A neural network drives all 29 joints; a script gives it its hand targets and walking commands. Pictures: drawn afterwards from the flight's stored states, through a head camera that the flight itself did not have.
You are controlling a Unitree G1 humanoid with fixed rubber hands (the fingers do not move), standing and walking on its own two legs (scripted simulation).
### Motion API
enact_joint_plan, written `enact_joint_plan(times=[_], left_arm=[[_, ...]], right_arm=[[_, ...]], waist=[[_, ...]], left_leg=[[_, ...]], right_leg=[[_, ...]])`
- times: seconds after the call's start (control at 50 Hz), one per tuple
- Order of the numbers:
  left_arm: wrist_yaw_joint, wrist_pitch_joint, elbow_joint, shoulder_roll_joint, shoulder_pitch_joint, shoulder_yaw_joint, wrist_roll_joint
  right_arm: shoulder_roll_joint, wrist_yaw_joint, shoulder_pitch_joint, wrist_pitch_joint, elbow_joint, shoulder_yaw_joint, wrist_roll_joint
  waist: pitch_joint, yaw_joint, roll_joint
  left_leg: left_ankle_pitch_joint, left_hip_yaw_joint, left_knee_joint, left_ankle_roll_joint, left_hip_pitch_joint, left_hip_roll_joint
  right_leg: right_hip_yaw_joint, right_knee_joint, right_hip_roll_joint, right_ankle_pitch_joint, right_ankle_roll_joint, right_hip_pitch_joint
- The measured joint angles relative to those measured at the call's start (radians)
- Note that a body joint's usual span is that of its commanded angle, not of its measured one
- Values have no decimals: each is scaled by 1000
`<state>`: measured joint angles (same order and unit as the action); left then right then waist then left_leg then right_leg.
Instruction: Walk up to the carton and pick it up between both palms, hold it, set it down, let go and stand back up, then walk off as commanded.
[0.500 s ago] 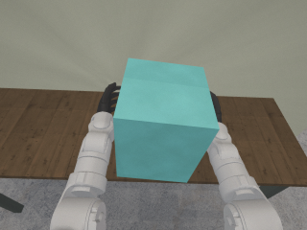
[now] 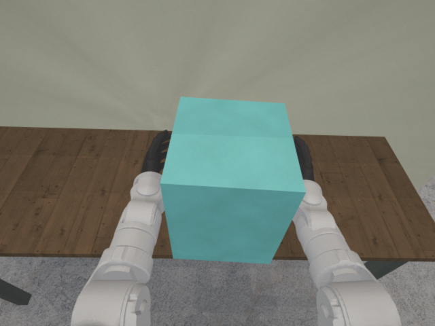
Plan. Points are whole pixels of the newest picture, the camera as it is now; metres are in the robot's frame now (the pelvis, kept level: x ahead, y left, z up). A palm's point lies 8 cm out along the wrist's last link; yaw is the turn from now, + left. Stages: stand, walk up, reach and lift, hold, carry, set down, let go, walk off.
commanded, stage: set down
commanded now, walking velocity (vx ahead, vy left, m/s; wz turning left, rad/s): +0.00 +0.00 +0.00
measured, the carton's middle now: (226, 183) +0.37 +0.00 +0.05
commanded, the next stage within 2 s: none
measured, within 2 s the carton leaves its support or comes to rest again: rests again in 0.24 s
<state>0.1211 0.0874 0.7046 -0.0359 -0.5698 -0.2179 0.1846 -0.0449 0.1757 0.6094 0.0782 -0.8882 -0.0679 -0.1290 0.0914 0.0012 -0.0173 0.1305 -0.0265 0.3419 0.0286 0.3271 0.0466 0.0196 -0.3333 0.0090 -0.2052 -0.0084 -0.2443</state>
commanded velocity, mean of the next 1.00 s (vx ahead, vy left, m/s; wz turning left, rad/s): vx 0.00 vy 0.00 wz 0.00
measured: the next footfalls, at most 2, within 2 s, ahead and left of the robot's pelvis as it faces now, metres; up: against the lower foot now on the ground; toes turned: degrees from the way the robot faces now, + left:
none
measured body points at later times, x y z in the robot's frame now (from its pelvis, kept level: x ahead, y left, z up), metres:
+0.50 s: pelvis +0.01 +0.00 +0.00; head +0.06 +0.01 +0.45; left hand +0.40 +0.15 +0.04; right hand +0.40 -0.15 +0.04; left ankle +0.02 +0.14 -0.75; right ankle -0.03 -0.12 -0.75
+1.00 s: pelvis -0.01 +0.00 -0.01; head +0.05 +0.02 +0.44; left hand +0.39 +0.15 +0.01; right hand +0.41 -0.14 +0.04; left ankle +0.02 +0.14 -0.75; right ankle -0.03 -0.12 -0.75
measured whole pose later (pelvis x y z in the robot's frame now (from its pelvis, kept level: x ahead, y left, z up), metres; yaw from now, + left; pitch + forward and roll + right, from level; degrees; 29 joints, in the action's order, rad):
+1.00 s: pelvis -0.01 +0.00 -0.01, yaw -2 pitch +15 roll -2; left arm 0.20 -0.01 0.80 -0.01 -0.58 -0.22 0.07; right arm -0.05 0.15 0.69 0.08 -0.93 -0.07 -0.12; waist 0.15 0.00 -0.02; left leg 0.13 -0.04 0.42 0.03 0.55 0.08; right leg 0.00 -0.36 -0.02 -0.17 -0.01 -0.45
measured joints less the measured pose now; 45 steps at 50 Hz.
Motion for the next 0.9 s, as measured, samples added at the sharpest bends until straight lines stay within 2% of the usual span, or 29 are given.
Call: enact_joint_plan(times=[0.2,0.54,0.68,0.9], left_arm=[[12,-89,66,0,0,0,0],[18,-201,98,0,0,-1,0],[29,-201,99,7,0,-1,-5],[75,-113,99,23,-11,-1,-105]], right_arm=[[0,-5,-4,56,-29,-4,8],[0,-8,-14,148,-44,-4,8],[0,-13,5,130,-45,-4,8],[-4,-27,78,23,-45,-4,8]], waist=[[18,0,0],[28,0,0],[21,0,0],[55,0,0]], left_leg=[[0,0,4,0,52,1],[0,1,12,0,103,3],[0,-6,24,0,117,10],[1,-13,65,0,205,29]], right_leg=[[0,0,-1,2,0,-50],[0,0,-3,7,-2,-98],[-8,0,-9,16,-2,-109],[-19,-11,-26,36,-1,-190]])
